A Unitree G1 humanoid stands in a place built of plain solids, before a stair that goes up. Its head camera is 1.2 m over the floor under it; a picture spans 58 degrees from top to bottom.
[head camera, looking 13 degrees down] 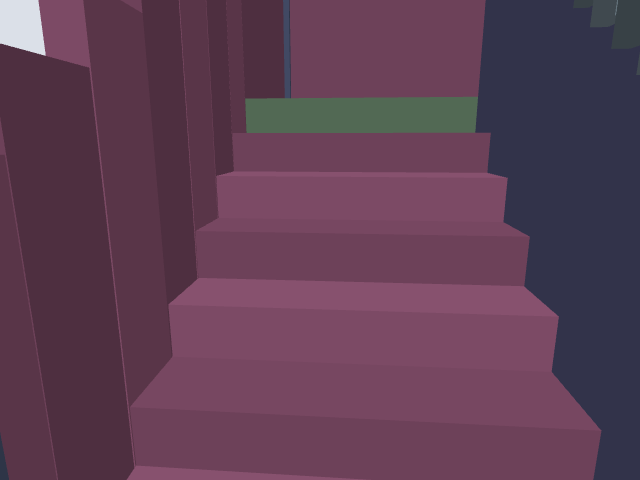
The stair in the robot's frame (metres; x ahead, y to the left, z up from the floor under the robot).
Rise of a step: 0.18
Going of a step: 0.27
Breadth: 1.17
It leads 5 degrees to the right of straight ahead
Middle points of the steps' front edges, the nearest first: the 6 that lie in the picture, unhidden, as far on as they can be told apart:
0.95 -0.09 0.53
1.21 -0.11 0.71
1.48 -0.13 0.88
1.75 -0.15 1.06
2.02 -0.17 1.23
2.29 -0.20 1.41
